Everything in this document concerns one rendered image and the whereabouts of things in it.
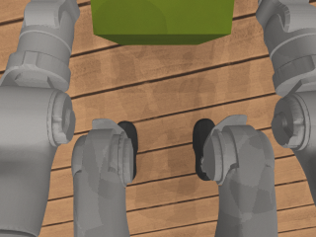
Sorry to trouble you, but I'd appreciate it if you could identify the robot left forearm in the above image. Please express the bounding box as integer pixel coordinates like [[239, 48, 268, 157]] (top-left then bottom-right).
[[0, 0, 80, 93]]

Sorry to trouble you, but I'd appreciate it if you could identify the robot left foot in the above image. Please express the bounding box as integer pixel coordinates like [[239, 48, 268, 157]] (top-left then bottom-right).
[[118, 120, 138, 180]]

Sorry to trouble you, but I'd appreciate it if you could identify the carton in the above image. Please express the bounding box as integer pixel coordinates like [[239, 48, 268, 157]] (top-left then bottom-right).
[[90, 0, 235, 45]]

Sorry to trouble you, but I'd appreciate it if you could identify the right robot upper arm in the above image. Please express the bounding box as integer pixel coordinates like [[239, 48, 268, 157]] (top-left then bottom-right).
[[271, 90, 316, 206]]

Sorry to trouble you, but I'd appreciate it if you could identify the left robot upper arm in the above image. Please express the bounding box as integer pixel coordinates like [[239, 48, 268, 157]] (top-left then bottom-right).
[[0, 85, 76, 237]]

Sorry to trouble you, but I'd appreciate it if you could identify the robot right forearm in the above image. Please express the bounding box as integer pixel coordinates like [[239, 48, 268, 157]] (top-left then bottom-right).
[[255, 0, 316, 97]]

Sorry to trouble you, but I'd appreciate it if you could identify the left robot thigh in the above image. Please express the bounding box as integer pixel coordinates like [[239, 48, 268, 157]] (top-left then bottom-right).
[[73, 128, 133, 237]]

